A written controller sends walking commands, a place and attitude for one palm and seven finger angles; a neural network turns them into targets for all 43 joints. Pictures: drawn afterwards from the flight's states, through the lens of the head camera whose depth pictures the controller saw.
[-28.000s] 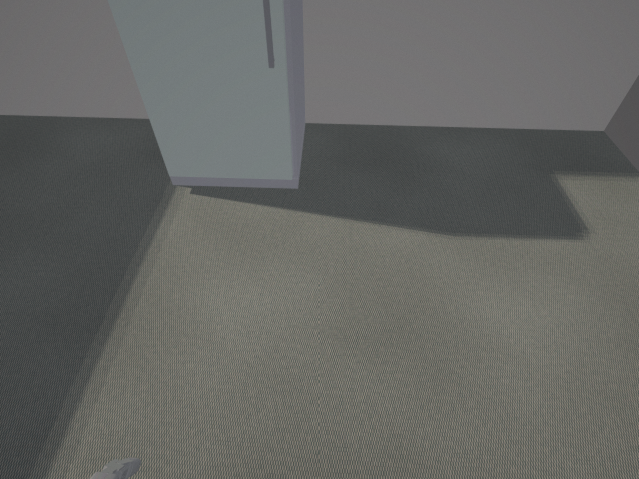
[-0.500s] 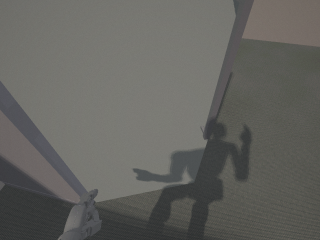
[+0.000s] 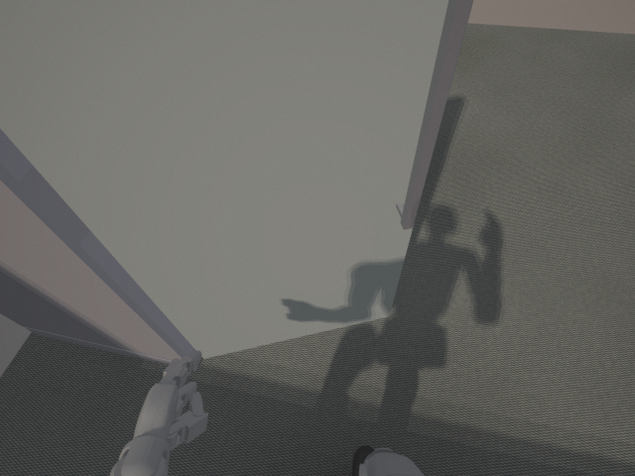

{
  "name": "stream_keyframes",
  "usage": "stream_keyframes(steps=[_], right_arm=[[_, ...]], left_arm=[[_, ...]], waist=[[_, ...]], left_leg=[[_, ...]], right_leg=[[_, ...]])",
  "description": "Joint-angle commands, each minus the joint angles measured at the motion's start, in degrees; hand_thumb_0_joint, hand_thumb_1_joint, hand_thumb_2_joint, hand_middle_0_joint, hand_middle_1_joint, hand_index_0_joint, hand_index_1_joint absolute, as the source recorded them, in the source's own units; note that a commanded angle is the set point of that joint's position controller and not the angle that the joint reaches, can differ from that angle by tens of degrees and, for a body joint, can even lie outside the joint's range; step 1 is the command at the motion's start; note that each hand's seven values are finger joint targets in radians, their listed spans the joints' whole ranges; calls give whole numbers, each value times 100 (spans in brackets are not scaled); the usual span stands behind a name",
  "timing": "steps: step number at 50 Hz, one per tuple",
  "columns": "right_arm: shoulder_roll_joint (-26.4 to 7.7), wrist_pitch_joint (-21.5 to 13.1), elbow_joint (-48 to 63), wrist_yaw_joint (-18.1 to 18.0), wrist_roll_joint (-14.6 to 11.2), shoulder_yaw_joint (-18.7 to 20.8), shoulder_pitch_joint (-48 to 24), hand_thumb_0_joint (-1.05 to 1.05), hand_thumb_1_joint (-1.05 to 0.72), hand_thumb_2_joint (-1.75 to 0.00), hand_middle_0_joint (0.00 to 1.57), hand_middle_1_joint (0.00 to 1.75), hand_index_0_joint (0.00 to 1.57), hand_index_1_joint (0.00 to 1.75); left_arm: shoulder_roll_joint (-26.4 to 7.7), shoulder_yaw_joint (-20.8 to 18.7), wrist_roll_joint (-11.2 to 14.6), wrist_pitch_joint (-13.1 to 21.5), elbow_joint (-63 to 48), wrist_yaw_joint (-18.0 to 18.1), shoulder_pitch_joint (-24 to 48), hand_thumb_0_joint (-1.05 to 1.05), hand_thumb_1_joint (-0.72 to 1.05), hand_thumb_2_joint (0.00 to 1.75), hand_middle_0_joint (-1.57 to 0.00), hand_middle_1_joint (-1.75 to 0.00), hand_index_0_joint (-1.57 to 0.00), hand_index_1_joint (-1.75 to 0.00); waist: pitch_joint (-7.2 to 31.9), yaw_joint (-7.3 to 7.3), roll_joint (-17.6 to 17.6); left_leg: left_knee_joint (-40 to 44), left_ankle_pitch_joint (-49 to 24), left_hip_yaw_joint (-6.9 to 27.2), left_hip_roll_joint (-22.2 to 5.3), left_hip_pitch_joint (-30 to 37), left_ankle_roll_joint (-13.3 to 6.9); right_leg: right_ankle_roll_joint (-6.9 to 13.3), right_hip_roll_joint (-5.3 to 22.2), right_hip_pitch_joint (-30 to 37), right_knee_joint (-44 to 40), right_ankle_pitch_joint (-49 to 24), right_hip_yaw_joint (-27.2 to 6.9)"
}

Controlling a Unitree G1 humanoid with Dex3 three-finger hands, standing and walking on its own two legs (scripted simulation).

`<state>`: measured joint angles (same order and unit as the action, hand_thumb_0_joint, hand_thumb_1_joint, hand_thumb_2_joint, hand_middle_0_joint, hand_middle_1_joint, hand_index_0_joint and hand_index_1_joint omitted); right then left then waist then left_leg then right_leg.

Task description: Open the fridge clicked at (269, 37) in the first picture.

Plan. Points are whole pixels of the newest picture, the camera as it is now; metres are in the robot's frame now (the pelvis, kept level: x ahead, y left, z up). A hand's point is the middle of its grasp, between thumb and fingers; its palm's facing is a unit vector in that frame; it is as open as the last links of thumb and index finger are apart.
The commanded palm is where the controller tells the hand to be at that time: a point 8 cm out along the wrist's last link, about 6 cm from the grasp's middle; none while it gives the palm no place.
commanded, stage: step back with the hand held close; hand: right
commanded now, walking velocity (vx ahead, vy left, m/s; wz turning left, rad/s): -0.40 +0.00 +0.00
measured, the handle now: (425, 118) +0.57 -0.15 +0.11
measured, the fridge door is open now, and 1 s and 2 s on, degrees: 65 65 65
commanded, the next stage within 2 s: stop stepping back and stand still in 0.28 s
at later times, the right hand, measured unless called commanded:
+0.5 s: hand out of the picture +0.08 -0.27 +0.19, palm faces +0.38 +0.83 -0.42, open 7.4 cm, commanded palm +0.02 -0.32 +0.19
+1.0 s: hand out of the picture +0.01 -0.29 +0.18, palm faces +0.48 +0.79 -0.39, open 7.4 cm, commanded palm -0.06 -0.32 +0.19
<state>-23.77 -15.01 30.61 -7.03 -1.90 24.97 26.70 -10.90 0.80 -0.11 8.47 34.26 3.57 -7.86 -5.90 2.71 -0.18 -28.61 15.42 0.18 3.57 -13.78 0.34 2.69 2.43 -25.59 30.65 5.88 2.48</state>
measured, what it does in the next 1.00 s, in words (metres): walks backwards: right foot, then left foot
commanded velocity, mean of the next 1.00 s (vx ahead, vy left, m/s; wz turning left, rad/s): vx -0.01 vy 0.02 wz -0.01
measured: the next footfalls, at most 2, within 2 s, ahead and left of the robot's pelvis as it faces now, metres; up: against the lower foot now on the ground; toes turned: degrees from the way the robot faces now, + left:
right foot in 0.28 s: +0.02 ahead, -0.12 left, +0.00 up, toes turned -2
left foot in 0.60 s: -0.10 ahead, +0.08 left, +0.00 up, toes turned -6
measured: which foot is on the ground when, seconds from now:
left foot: down 0.00-0.30, up 0.32-0.58, down 0.60-1.00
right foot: down 0.00-0.10, up 0.12-0.26, down 0.28-0.60, up 0.62-0.84, down 0.86-1.00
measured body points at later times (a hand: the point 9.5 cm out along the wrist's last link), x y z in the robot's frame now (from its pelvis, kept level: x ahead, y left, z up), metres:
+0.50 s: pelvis -0.12 -0.02 +0.01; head -0.10 -0.07 +0.46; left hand +0.04 +0.19 -0.05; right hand +0.05 -0.32 +0.21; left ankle -0.13 +0.10 -0.69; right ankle -0.02 -0.12 -0.73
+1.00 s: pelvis -0.19 -0.02 +0.00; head -0.21 -0.05 +0.45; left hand -0.04 +0.22 -0.06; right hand -0.02 -0.33 +0.20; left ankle -0.17 +0.07 -0.70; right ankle -0.17 -0.15 -0.73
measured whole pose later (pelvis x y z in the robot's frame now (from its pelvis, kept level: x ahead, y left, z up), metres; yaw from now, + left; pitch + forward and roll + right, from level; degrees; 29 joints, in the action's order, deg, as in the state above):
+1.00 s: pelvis -0.19 -0.02 +0.00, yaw -3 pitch -2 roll +0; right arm -24.9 -11.1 27.0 -8.9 -1.1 24.2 27.6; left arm -10.4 -0.2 -0.7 10.5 36.6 4.5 -16.2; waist 2.0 -2.2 4.9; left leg -47.7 26.4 -2.7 0.6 -20.6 -0.4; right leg 0.0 2.3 -13.5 30.3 14.7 4.0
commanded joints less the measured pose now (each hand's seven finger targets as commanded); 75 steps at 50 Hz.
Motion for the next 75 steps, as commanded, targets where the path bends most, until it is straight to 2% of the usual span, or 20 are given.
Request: stream_keyframes(steps=[1, 6, 12, 15, 21, 27, 30, 32, 41, 44, 45, 52, 55, 58, 59, 61, 65, 71, 73, 75], right_arm=[[-1148, -284, 1378, -73, -153, 812, 274, 0, -90, -90, 20, 30, 20, 30], [-1411, -194, 1290, -241, -200, 940, 306, 0, -90, -90, 20, 30, 20, 30], [-1098, -85, 846, -239, -28, 637, -35, 0, -90, -90, 20, 30, 20, 30], [-1175, -279, 1491, -233, -10, 555, -250, 0, -90, -90, 20, 30, 20, 30], [-1085, -251, 2233, -183, -126, 738, 366, 0, -90, -90, 20, 30, 20, 30], [-997, 229, 849, -233, -101, 722, 519, 0, -90, -90, 20, 30, 20, 30], [-1287, 296, 395, -191, -129, 763, 215, 0, -90, -90, 20, 30, 20, 30], [-1411, 208, 633, -195, -160, 735, -639, 0, -90, -90, 20, 30, 20, 30], [-938, 82, 681, -306, 110, 88, -1093, 0, -90, -90, 20, 30, 20, 30], [-1209, -140, 1622, -374, 98, 360, -1132, 0, -90, -90, 20, 30, 20, 30], [-1443, -201, 1560, -394, 111, 597, -1000, 0, -90, -90, 20, 30, 20, 30], [-1014, 20, 496, -254, 53, 678, 423, 0, -90, -90, 20, 30, 20, 30], [-1027, 118, 35, -191, -9, 639, 232, 0, -90, -90, 20, 30, 20, 30], [-946, -21, 199, -188, 49, 554, -454, 0, -90, -90, 20, 30, 20, 30], [179, 1074, -3573, 449, 570, -1485, -683, 0, -90, -90, 20, 30, 20, 30], [530, 1620, -3723, 638, 450, -1694, -602, 0, -90, -90, 20, 30, 20, 30], [570, 1694, -4405, 679, 311, -1976, -1038, 0, -90, -90, 20, 30, 20, 30], [329, 1531, -6696, 723, 349, -2047, -370, 0, -90, -90, 20, 30, 20, 30], [-149, 1391, -7127, 655, 338, -2088, -496, 0, -90, -90, 20, 30, 20, 30], [249, 1355, -7292, 579, 407, -2011, -1078, 0, -90, -90, 20, 30, 20, 30]], left_arm=[[-819, -409, 53, 178, -1029, 113, 238, 0, 90, 90, -20, -30, -20, -30], [-547, -414, 19, -101, -846, 78, 262, 0, 90, 90, -20, -30, -20, -30], [-642, -200, -35, -168, -779, 206, 182, 0, 90, 90, -20, -30, -20, -30], [-770, -422, -30, 55, -871, 195, -24, 0, 90, 90, -20, -30, -20, -30], [-823, -528, -21, 457, -820, -25, -192, 0, 90, 90, -20, -30, -20, -30], [-781, -365, -49, 228, -767, 52, 20, 0, 90, 90, -20, -30, -20, -30], [-730, -389, -68, 36, -593, 70, -26, 0, 90, 90, -20, -30, -20, -30], [-801, -346, -55, 58, -405, 87, -61, 0, 90, 90, -20, -30, -20, -30], [-813, -330, -70, 383, -476, 308, -181, 0, 90, 90, -20, -30, -20, -30], [-953, -352, -17, 464, -707, 233, -249, 0, 90, 90, -20, -30, -20, -30], [-831, -335, -28, 517, -704, 220, -241, 0, 90, 90, -20, -30, -20, -30], [-836, -349, 1, 424, -670, 52, -171, 0, 90, 90, -20, -30, -20, -30], [-826, -460, 21, 242, -772, 25, -53, 0, 90, 90, -20, -30, -20, -30], [-675, -325, -29, 214, -475, -55, -297, 0, 90, 90, -20, -30, -20, -30], [-1219, -523, -45, -20, 657, -545, -360, 0, 90, 90, -20, -30, -20, -30], [-579, -390, -23, -569, 603, -444, -968, 0, 90, 90, -20, -30, -20, -30], [-1575, -528, -297, -698, 245, -362, -849, 0, 90, 90, -20, -30, -20, -30], [-1027, -248, -252, -765, 721, -273, 28, 0, 90, 90, -20, -30, -20, -30], [-493, -226, -95, -849, 818, -293, -278, 0, 90, 90, -20, -30, -20, -30], [-545, -375, -150, -947, 1147, -276, -481, 0, 90, 90, -20, -30, -20, -30]], waist=[[1897, -107, -525], [1085, -70, 1051], [811, -354, 91], [1606, -199, -1727], [1828, -215, -1174], [1043, -226, -1443], [754, -215, 1367], [775, -246, 1311], [728, -285, 347], [932, -316, -2196], [828, -305, -1770], [754, -191, -642], [458, -158, 1555], [695, -343, 911], [392, -669, 448], [624, -748, 650], [350, -639, -560], [1060, 97, -261], [1022, -151, 990], [793, -377, 469]], left_leg=[[-23, -1070, 385, -464, 312, 45], [1719, -76, 2167, -2543, -1403, -1277], [-222, -3136, 558, -1280, -276, -400], [-2349, 1153, 300, -263, -993, -4], [-2357, 1102, 68, -178, -834, 95], [425, 1292, -860, 237, 1553, -214], [2495, 1908, 1838, -2041, -705, -933], [2299, 1265, 1670, -2443, -498, -1250], [1071, 1859, 767, -1425, -481, -799], [-1898, 1382, -324, -230, -1981, -65], [-2504, 1582, -217, -227, -2218, -13], [-101, 492, -545, -246, 1165, -42], [1925, 2214, 3096, -2247, 255, -1097], [1470, 1440, 2086, -2042, -387, -1166], [148, -1393, 190, -2358, -631, -974], [-180, -579, -78, -1427, -1269, -637], [-3477, 1838, 77, -488, -2212, -28], [-326, 67, 375, -628, 463, -19], [1280, -630, 2844, -2209, 100, -635], [1529, -239, 2542, -2044, -304, -711]], right_leg=[[100, 732, 1029, -655, 92, -797], [-410, -353, 326, 3284, 2146, -510], [-341, -197, 718, -750, 629, -253], [424, 1647, 1616, -1039, -3126, -1785], [546, 1388, 1667, -1246, -789, -1447], [-317, 438, -322, -2276, 3658, -737], [-382, -446, 366, 2008, 1766, -126], [-407, -282, -596, 3603, 1305, -281], [5, -183, 1377, -455, 1588, 422], [759, 1605, 2632, -1575, 1073, -2459], [925, 1764, 2588, -1653, 396, -2634], [223, 746, -391, -784, 2808, -400], [-141, -232, -1065, 2730, 2619, -21], [-151, 140, -131, 2333, 2183, -281], [-189, 585, -629, 2294, 2333, -166], [-366, -33, 800, 1126, 1173, 188], [1171, 2202, 372, -1434, 1005, -3178], [170, 587, -385, 19, 868, -727], [-272, -354, -531, 1610, 2310, -126], [-219, -190, -201, 2273, 2111, -421]])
